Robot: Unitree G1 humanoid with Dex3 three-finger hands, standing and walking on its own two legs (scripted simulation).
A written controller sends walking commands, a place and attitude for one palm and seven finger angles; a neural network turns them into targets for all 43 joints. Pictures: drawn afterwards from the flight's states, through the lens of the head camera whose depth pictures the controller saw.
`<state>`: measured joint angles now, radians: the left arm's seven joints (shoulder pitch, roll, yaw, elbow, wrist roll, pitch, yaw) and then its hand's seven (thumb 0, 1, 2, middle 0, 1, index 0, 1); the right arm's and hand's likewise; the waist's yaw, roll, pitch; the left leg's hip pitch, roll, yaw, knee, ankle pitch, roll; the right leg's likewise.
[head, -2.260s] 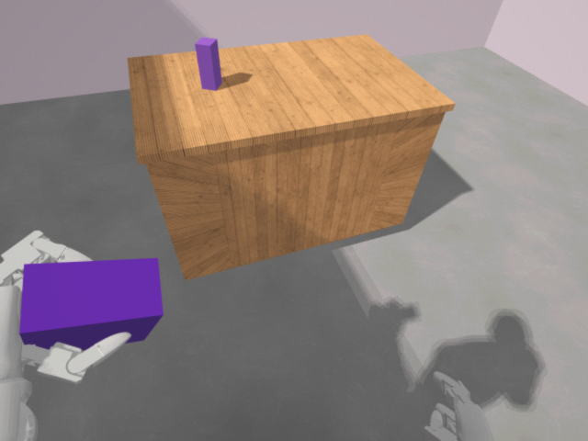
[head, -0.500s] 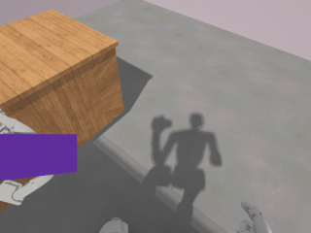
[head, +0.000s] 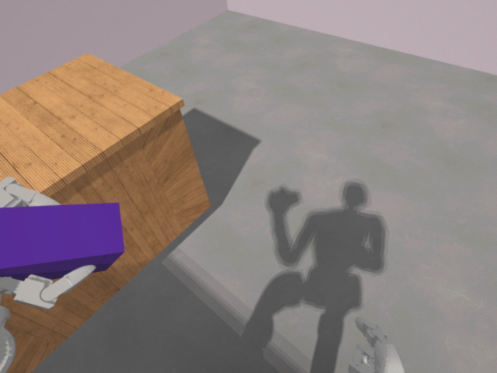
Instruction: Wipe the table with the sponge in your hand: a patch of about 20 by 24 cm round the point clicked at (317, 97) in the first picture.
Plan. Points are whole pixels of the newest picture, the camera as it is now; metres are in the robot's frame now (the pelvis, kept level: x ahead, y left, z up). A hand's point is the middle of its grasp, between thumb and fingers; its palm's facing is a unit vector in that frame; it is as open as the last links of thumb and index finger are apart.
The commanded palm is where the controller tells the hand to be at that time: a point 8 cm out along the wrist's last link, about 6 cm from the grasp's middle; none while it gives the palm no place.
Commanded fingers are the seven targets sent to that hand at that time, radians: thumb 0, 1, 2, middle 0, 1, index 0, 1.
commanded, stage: walk to a spot facing it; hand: left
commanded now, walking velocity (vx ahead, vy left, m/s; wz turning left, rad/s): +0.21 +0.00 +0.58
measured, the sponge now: (78, 243) +0.23 +0.22 +0.17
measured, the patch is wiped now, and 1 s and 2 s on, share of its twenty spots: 0.00 0.00 0.00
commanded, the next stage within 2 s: turn to face it in 0.28 s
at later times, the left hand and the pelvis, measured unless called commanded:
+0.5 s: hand (90, 187) +0.31 +0.23 +0.19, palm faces +0.53 -0.71 -0.47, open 10.0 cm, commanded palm +0.24 +0.26 +0.19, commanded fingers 0.00 0.10 1.30 -1.20 -1.60 -1.20 -1.60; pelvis +0.13 -0.04 +0.00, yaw +9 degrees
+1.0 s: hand (140, 224) +0.26 +0.15 +0.18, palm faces +0.69 -0.61 -0.39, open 10.0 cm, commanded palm +0.17 +0.17 +0.19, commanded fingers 0.00 0.10 1.30 -1.20 -1.60 -1.20 -1.60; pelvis +0.14 -0.15 +0.02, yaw +24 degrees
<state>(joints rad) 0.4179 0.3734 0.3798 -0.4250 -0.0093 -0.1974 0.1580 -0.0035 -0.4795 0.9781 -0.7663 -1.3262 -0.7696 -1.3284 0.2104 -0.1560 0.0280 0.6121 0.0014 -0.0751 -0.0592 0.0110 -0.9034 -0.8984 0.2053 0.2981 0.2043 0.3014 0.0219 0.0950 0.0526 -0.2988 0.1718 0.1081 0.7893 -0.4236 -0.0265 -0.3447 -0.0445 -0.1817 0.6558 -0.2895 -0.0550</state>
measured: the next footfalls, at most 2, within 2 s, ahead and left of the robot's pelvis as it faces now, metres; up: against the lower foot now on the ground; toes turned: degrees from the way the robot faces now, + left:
left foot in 0.44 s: +0.22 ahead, +0.08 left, +0.00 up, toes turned +19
right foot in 0.80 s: +0.22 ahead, -0.24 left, +0.00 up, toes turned +14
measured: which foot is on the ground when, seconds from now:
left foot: up 0.00-0.42, down 0.44-0.80, up 0.82-1.00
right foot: down 0.00-0.44, up 0.46-0.78, down 0.80-1.00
